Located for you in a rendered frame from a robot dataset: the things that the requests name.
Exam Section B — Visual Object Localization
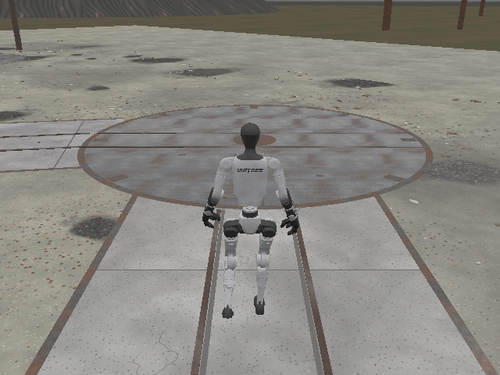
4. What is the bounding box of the robot left hand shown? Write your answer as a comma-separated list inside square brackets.
[202, 213, 220, 228]

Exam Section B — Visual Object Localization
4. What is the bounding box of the robot torso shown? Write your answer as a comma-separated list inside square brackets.
[232, 154, 269, 234]

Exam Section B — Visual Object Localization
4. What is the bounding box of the left robot upper arm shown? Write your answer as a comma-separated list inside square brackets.
[211, 157, 234, 200]

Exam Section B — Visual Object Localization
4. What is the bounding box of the robot left forearm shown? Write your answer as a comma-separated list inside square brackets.
[204, 187, 219, 216]

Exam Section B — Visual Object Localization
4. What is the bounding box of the right robot upper arm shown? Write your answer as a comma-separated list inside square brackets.
[266, 157, 288, 201]

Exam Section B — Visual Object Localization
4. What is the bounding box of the robot right foot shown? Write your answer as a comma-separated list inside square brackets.
[254, 295, 265, 315]

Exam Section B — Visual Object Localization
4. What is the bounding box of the robot right hand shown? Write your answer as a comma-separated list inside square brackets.
[280, 218, 299, 235]

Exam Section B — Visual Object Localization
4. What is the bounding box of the robot right forearm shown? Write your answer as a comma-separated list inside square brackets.
[280, 188, 297, 221]

